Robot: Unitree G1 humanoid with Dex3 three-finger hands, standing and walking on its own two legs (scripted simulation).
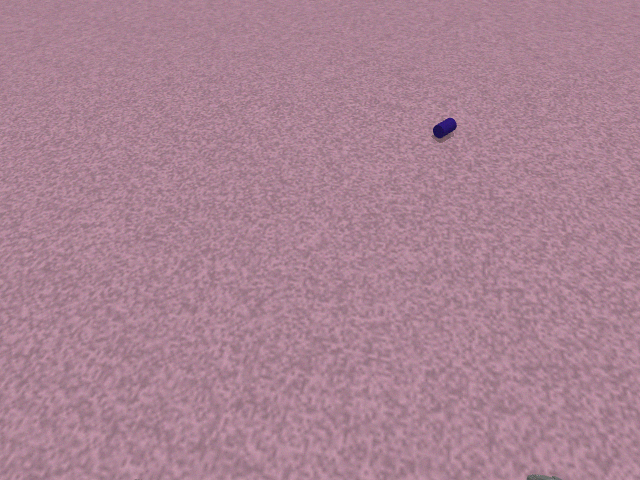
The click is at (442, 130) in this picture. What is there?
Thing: lying can
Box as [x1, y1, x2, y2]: [433, 118, 456, 137]
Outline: 452,118 448,118 434,126 433,132 437,137 441,137 455,128 456,124
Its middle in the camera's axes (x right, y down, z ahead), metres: +0.67 -0.60 +2.04
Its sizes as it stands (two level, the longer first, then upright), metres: 0.103 0.072 0.072
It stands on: the floor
